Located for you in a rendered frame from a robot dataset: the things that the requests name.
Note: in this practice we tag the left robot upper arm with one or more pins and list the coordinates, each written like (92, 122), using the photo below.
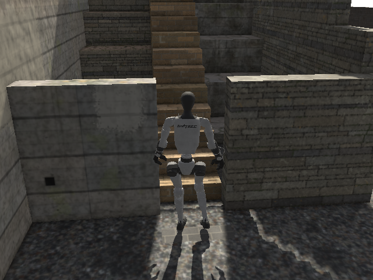
(165, 131)

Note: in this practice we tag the left robot forearm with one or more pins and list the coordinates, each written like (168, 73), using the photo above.
(159, 150)

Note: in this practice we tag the left robot hand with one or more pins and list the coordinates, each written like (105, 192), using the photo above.
(161, 157)

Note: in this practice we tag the right robot upper arm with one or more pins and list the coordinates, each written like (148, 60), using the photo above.
(204, 122)

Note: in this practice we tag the right robot hand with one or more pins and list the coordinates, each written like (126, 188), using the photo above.
(218, 161)

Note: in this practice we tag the robot foot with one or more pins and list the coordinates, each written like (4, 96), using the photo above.
(205, 224)
(180, 225)

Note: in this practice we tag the right robot foot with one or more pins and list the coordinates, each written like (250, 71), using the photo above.
(205, 224)

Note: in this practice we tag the left robot foot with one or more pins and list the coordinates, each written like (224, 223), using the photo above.
(180, 225)

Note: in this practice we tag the right robot forearm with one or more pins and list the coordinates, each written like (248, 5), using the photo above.
(217, 152)

